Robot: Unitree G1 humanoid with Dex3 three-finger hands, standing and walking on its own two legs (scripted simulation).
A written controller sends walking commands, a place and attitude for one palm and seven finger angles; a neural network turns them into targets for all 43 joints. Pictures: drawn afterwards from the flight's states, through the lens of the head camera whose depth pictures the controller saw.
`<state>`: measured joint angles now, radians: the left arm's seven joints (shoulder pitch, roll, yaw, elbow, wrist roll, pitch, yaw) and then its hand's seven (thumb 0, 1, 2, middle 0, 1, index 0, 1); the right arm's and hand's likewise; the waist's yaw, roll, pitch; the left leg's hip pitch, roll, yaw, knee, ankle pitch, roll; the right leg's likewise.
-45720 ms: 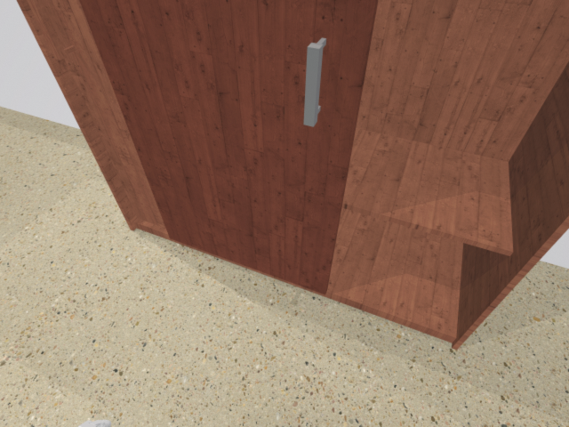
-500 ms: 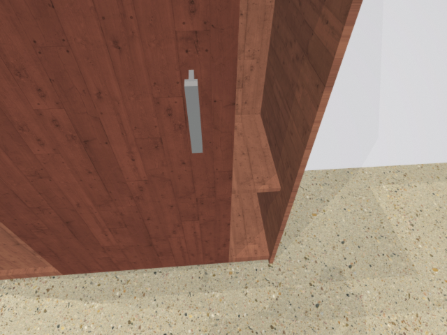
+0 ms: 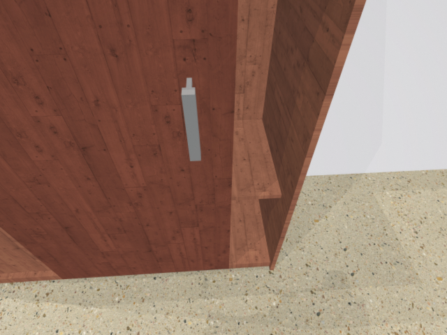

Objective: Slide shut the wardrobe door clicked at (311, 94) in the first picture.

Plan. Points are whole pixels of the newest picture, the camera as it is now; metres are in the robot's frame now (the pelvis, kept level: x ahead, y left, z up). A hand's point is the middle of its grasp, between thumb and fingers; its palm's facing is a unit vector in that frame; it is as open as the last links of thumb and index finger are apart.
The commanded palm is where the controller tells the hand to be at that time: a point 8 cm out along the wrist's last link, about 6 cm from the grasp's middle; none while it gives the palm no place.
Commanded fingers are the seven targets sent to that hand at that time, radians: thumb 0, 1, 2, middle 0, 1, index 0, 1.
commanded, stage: look again from close up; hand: left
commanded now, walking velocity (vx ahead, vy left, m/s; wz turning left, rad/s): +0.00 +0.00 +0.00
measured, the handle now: (192, 121) +0.49 +0.10 +0.13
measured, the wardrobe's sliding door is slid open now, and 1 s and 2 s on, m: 0.19 0.19 0.19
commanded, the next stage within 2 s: none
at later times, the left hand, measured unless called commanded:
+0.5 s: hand out of the picture +0.08 +0.24 -0.15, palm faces -0.02 -0.94 -0.34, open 7.4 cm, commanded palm none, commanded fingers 0.00 0.90 0.90 -0.20 -0.30 -0.20 -0.30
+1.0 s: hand out of the picture +0.08 +0.23 -0.15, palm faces -0.02 -0.94 -0.34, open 7.4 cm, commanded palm none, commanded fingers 0.00 0.90 0.90 -0.20 -0.30 -0.20 -0.30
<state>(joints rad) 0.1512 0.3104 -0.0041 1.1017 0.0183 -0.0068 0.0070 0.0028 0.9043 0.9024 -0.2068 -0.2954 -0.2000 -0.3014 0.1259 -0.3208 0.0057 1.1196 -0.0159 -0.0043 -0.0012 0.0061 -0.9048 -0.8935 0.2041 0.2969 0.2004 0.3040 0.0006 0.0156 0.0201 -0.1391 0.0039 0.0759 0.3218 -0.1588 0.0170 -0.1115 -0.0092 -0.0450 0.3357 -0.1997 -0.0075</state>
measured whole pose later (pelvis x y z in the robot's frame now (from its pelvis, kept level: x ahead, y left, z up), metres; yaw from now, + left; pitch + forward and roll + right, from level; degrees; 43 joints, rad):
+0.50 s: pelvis +0.01 -0.01 +0.00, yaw +0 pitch -1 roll +0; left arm 0.15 0.32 0.00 1.11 0.02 -0.01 0.00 0.00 0.90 0.90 -0.21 -0.30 -0.20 -0.30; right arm 0.14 -0.33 0.01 1.13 -0.02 -0.01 -0.01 0.01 -0.90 -0.89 0.20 0.30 0.20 0.30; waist 0.00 0.02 0.02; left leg -0.12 0.01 0.07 0.31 -0.17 0.00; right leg -0.09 0.00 -0.05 0.32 -0.21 -0.02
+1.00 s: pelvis +0.02 -0.01 +0.00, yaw +0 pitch -1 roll +0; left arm 0.15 0.33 0.00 1.11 0.02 -0.01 0.00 0.00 0.90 0.90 -0.21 -0.30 -0.20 -0.30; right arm 0.14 -0.33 0.01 1.13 -0.02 -0.01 -0.01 0.01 -0.90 -0.89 0.20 0.30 0.20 0.30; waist 0.00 0.01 0.01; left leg -0.11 0.02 0.07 0.31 -0.17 0.00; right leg -0.08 0.01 -0.05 0.31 -0.21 -0.02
